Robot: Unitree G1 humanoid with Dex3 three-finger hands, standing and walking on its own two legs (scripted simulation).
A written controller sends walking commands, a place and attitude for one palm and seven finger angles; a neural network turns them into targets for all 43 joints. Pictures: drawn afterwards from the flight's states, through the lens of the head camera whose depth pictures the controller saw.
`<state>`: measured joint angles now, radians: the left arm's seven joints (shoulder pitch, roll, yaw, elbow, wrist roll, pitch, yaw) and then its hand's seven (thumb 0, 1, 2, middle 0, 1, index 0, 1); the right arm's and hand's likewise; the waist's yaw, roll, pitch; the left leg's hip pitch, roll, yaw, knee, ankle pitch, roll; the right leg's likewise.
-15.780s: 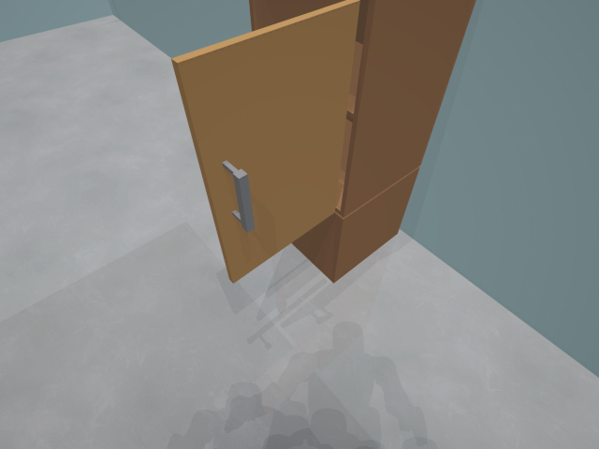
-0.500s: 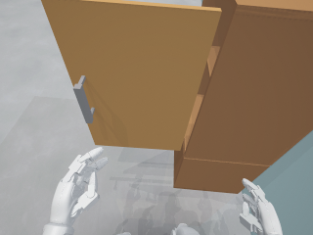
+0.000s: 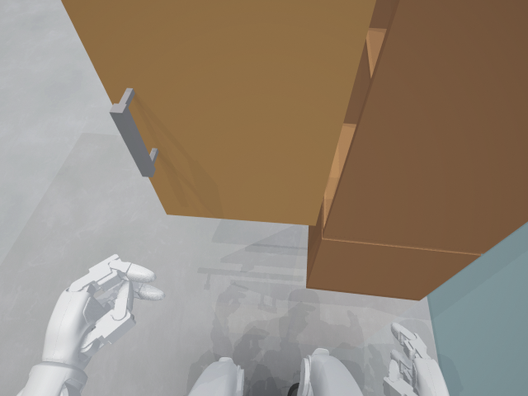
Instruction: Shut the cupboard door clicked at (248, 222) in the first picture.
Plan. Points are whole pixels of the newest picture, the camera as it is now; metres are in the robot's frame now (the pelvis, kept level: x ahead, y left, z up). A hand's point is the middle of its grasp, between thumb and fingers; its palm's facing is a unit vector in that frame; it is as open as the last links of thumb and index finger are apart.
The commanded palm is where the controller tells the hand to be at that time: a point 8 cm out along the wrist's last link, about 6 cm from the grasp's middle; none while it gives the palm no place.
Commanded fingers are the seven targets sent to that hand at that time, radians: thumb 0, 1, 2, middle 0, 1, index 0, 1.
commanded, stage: raise the hand and make a fist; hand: left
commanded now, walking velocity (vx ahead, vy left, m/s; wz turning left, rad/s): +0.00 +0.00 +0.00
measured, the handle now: (139, 135) +0.51 +0.25 +0.07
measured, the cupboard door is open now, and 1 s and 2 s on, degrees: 92 92 92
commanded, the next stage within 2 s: bring the fist close to the handle in 1.08 s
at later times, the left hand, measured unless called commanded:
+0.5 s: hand (109, 305) +0.23 +0.21 +0.06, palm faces -0.05 -1.00 -0.03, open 3.1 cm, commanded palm +0.21 +0.27 +0.07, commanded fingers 0.00 0.90 0.90 -1.30 -1.50 -1.30 -1.50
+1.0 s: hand (108, 292) +0.24 +0.21 +0.07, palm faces -0.05 -1.00 -0.04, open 3.1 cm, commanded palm +0.22 +0.27 +0.07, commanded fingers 0.00 0.90 0.90 -1.30 -1.50 -1.30 -1.50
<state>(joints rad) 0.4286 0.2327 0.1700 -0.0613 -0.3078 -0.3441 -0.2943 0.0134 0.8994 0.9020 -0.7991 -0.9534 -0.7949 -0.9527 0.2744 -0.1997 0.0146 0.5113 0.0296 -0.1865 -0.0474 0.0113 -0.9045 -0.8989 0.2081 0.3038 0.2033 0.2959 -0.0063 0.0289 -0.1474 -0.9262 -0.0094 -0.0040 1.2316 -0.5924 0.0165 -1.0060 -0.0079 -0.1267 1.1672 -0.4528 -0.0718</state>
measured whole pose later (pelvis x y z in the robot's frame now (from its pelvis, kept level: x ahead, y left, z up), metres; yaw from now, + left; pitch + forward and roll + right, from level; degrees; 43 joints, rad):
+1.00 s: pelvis +0.02 +0.03 +0.02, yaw +0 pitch +15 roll -2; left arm 0.38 0.25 0.16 -0.03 -0.29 -0.38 -0.29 0.01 0.90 0.90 -1.30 -1.50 -1.30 -1.50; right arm 0.28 -0.26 0.01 0.46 0.02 -0.16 -0.04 0.01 -0.91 -0.90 0.21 0.30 0.20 0.30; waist -0.01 0.03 -0.15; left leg -0.84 -0.03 0.01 1.15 -0.58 0.05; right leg -0.91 -0.02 -0.11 1.08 -0.44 -0.03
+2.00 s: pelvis +0.01 +0.02 +0.02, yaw -1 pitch +17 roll -1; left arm -0.24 0.31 0.24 0.52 -0.26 -0.37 -0.31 0.01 0.90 0.90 -1.30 -1.50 -1.30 -1.50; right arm 0.28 -0.27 0.02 0.56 0.03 -0.12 -0.05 0.01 -0.91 -0.90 0.21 0.30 0.20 0.30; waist -0.04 0.01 -0.13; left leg -0.86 -0.03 0.02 1.10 -0.55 0.05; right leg -0.94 -0.01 -0.09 1.04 -0.40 -0.04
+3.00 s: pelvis +0.01 +0.02 +0.02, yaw -1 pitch +19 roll -1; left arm -0.61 0.39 0.28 0.93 -0.20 -0.44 -0.38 0.01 0.90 0.90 -1.31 -1.50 -1.30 -1.50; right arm 0.27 -0.27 0.03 0.60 0.03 -0.04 -0.05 0.00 -0.91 -0.90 0.21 0.30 0.20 0.30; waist -0.08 0.01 -0.12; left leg -0.90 -0.02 0.02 1.10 -0.54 0.05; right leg -0.98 -0.01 -0.09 1.04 -0.39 -0.04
